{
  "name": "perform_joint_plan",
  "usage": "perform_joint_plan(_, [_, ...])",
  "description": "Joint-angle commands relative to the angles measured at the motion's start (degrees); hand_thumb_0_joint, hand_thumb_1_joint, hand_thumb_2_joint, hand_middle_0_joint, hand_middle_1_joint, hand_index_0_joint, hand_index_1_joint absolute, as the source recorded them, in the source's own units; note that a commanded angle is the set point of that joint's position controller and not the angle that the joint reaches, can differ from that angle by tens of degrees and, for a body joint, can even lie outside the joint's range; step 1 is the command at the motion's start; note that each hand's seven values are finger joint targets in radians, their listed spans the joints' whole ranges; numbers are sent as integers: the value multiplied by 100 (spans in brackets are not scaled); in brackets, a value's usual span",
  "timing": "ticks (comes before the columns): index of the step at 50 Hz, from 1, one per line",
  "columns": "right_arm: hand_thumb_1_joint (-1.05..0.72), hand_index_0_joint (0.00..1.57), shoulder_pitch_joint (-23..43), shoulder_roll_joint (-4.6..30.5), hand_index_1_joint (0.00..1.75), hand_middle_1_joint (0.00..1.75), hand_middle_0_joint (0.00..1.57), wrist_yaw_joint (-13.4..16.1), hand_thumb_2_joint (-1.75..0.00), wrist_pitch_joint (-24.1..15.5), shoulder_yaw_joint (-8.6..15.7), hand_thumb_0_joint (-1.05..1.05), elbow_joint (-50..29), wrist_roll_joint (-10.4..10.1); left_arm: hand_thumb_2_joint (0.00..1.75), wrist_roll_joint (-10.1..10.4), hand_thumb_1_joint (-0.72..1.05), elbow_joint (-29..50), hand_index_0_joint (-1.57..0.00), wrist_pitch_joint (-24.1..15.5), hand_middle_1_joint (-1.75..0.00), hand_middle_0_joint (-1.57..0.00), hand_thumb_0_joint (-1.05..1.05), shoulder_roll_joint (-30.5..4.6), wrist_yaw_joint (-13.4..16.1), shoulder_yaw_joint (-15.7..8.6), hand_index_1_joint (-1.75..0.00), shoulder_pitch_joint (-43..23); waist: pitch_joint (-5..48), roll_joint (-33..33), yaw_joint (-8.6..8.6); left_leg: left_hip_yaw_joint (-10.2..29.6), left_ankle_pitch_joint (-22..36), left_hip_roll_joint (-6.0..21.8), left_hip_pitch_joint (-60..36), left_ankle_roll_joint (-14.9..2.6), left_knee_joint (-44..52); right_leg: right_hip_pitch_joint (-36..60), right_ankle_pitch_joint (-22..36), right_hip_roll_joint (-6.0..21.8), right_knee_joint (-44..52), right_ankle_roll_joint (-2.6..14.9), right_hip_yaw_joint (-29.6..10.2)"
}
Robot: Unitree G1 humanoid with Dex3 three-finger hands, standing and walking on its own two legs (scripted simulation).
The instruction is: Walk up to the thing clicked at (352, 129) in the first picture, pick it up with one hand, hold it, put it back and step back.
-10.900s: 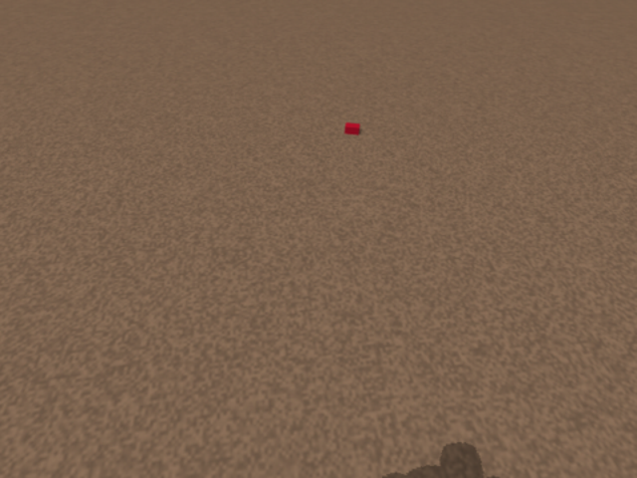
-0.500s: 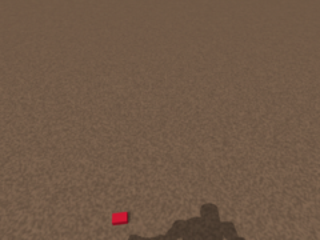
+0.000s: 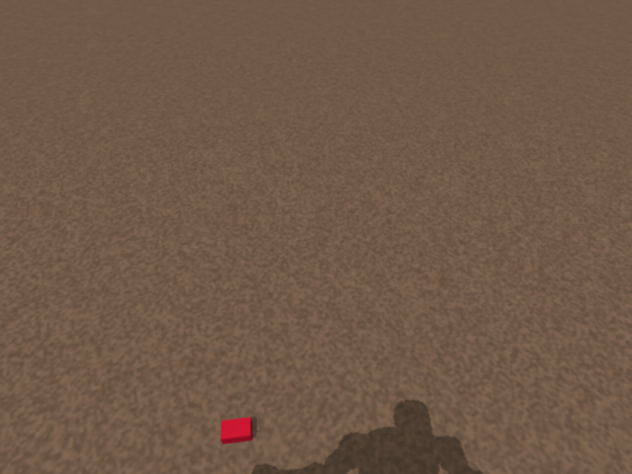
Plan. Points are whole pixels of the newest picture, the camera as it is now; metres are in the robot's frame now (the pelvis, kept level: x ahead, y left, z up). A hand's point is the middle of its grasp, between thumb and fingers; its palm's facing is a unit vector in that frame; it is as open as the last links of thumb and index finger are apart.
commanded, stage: stand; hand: left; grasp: from above
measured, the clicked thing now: (236, 430) +0.43 +0.25 -0.76
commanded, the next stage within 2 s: rise first in 0.04 s
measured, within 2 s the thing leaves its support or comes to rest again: neither
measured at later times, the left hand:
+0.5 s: hand out of the picture +0.14 +0.25 -0.18, palm faces -0.06 -0.93 -0.37, open 11.2 cm
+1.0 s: hand out of the picture +0.11 +0.27 -0.23, palm faces -0.16 -0.87 -0.47, open 13.9 cm
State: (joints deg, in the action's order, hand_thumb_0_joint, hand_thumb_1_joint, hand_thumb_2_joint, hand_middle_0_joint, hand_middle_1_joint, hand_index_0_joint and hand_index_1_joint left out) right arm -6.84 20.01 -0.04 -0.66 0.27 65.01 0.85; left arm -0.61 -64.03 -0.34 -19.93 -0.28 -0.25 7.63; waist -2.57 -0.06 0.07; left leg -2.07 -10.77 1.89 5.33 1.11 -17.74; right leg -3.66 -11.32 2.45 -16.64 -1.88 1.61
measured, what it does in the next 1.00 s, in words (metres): lowers itself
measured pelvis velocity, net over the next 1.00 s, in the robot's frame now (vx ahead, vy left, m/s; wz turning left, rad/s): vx -0.02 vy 0.01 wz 0.00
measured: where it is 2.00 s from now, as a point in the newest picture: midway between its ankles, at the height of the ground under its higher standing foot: outside the picture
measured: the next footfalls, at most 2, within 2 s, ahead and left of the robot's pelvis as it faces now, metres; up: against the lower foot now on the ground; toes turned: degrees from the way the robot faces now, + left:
none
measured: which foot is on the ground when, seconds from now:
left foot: down 0.00-1.00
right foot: down 0.00-1.00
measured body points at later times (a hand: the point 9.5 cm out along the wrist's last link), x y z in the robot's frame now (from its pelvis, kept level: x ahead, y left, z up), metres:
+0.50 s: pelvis -0.02 +0.00 -0.03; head +0.04 +0.01 +0.42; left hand +0.14 +0.30 -0.15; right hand +0.08 -0.26 -0.15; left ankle -0.01 +0.13 -0.75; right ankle -0.03 -0.14 -0.75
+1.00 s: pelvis -0.02 +0.01 -0.10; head +0.08 +0.02 +0.34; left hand +0.12 +0.31 -0.20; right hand +0.15 -0.24 -0.19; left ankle -0.01 +0.13 -0.75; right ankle -0.03 -0.14 -0.75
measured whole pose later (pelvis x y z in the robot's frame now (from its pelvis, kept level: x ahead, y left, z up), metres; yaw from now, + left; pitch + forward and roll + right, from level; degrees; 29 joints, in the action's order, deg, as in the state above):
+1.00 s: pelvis -0.02 +0.01 -0.10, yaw +0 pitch +18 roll -2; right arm -11.4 13.0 1.6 -8.8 1.8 32.9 0.2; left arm -14.4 -26.0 13.7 -18.6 0.0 -8.0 14.7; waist 6.9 -0.6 1.5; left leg 0.9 -30.7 3.3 53.5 0.8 -66.2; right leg -50.3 -31.0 2.1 -63.4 -2.0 2.0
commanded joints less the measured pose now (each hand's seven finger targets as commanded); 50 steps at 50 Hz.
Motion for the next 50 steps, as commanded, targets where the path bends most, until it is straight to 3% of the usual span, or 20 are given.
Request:
perform_joint_plan(1, [-90,20,179,1238,30,30,20,58,-90,-108,219,0,-355,-25,90,6,90,321,-20,-120,-30,-20,0,-1261,98,-221,-30,-182,420,-39,-13,478,1341,631,-143,-194,184,-41,1210,617,130,281,-408])
perform_joint_plan(7, [-92,20,190,1236,30,30,20,61,-91,-101,222,0,-376,-28,93,-5,82,317,-16,-118,-38,-16,0,-1227,98,-213,-38,-183,344,6,-7,461,1226,612,-81,-205,186,-62,1144,616,180,257,-398])
perform_joint_plan(8, [-100,20,68,268,30,30,20,169,-93,-361,-8,0,-1948,-412,97,285,74,2328,-21,-638,-46,-24,0,-257,181,-241,-46,-2194,-117,-147,661,-140,303,-171,597,-138,-180,-1412,652,-225,-252,214,4])
perform_joint_plan(9, [-97,20,-250,449,30,30,20,228,-92,-341,25,0,-1636,-432,96,275,66,1845,-19,-567,-54,-23,0,-509,196,-316,-54,-2894,202,-47,499,-82,190,-176,551,-146,-259,-1169,497,-208,-303,221,64])
perform_joint_plan(10, [-97,20,-456,654,30,30,20,281,-92,-275,139,0,-1685,-443,95,142,58,922,-18,-354,-62,-20,0,-973,187,-601,-62,-1901,-8,203,361,-73,85,-125,755,-148,-350,-1212,262,-270,-353,240,128])
perform_joint_plan(11, [-93,20,-544,659,30,30,20,274,-90,-248,241,0,-1730,-392,92,-10,50,483,-18,-239,-68,-19,0,-1177,116,-768,-69,-1588,250,204,280,-66,169,-189,928,-158,-604,-1328,267,-246,-534,268,118])
perform_joint_plan(13, [-93,20,-625,616,30,30,20,272,-90,-289,392,0,-2033,-256,90,-315,34,483,-18,-249,-83,-16,0,-1489,-40,-1049,-82,-1767,949,269,141,-32,495,-201,1093,-167,-1105,-1373,586,-221,-1038,261,81])
perform_joint_plan(16, [-94,20,-848,510,30,30,20,182,-91,-308,507,0,-2470,-189,89,-650,10,705,-17,-86,-97,-13,0,-1280,-139,-1221,-93,-643,1686,-336,-206,-42,867,-302,1289,-72,-1492,-1312,784,-207,-1521,318,53])
perform_joint_plan(20, [-90,20,-606,435,30,30,20,143,-90,-312,504,0,-2993,-264,95,-800,-21,1151,-12,407,-100,-11,0,-949,-37,-1048,-98,-584,1344,-190,-39,27,557,-251,1645,-68,-1503,-1662,389,-280,-1530,301,112])
perform_joint_plan(25, [-88,20,-672,354,30,30,20,77,-89,-436,508,0,-3241,-236,98,-938,-53,1780,-9,677,-104,-9,0,-985,100,-1190,-104,-484,1349,-182,10,66,5,-177,2294,-82,-2158,-2451,-190,-300,-2178,288,140])
perform_joint_plan(26, [-89,20,-736,336,30,30,20,75,-89,-473,514,0,-3283,-220,98,-975,-55,1819,-9,694,-104,-9,0,-1038,122,-1262,-104,-402,1495,-89,61,84,71,-162,2375,-97,-2334,-2532,-122,-298,-2345,272,134])
perform_joint_plan(27, [-89,20,-674,307,30,30,20,74,-90,-539,528,0,-3425,-214,99,-992,-55,2649,-9,591,-103,-10,0,-1023,112,-1140,-104,-925,1706,-222,71,99,41,-154,2427,-92,-2505,-2717,-146,-283,-2523,270,110])
perform_joint_plan(28, [-90,20,-731,259,30,30,20,83,-90,-578,500,0,-3402,-200,98,-1044,-56,2184,-10,645,-103,-11,0,-1063,144,-1332,-103,-372,1723,-228,61,90,-13,-156,2567,-99,-2653,-2797,-175,-263,-2671,257,85])
perform_joint_plan(31, [-91,20,-689,255,30,30,20,143,-90,-720,557,0,-3609,-188,98,-1072,-57,3328,-12,608,-100,-14,0,-865,129,-1070,-102,-631,1901,-407,163,141,-90,-116,2710,-90,-2942,-3248,-238,-265,-2995,263,77])
perform_joint_plan(32, [-89,20,-742,260,30,30,20,167,-89,-735,556,0,-3565,-180,99,-1113,-57,2842,-10,717,-100,-12,0,-909,148,-1253,-102,-2,1883,-185,139,170,-160,-101,2781,-103,-2973,-3212,-310,-263,-3019,253,86])
perform_joint_plan(33, [-90,20,-735,269,30,30,20,184,-90,-769,571,0,-3654,-190,98,-1122,-57,3498,-12,730,-99,-15,0,-902,142,-1140,-101,-240,2077,-244,163,183,-42,-80,2756,-106,-3058,-3299,-207,-280,-3108,257,72])
perform_joint_plan(37, [-91,20,-739,250,30,30,20,210,-90,-846,543,0,-3621,-160,97,-1221,-56,3509,-11,1009,-100,-13,0,-930,131,-1182,-102,457,2013,-321,149,253,72,-37,3040,-92,-3320,-3530,-212,-275,-3401,256,101])
perform_joint_plan(38, [-90,20,-654,246,30,30,20,226,-90,-884,554,0,-3772,-156,97,-1242,-56,4122,-12,1007,-99,-14,0,-938,114,-1126,-101,218,2126,-385,134,271,159,-26,3020,-92,-3376,-3545,-147,-284,-3467,261,114])
perform_joint_plan(46, [-92,20,-673,195,30,30,20,213,-90,-1025,513,0,-3829,-107,90,-1415,-51,4372,-17,1282,-98,-17,0,-866,142,-1140,-98,953,2246,-504,143,350,225,10,3486,-76,-3863,-4090,-253,-281,-4030,290,132])
perform_joint_plan(50, [-92,20,-480,162,30,30,20,206,-90,-1105,496,0,-4034,-106,89,-1555,-50,4758,-19,1218,-95,-20,0,-912,190,-1123,-96,583,2338,-413,233,305,-32,-26,3817,-115,-4207,-4369,-300,-282,-4211,270,95])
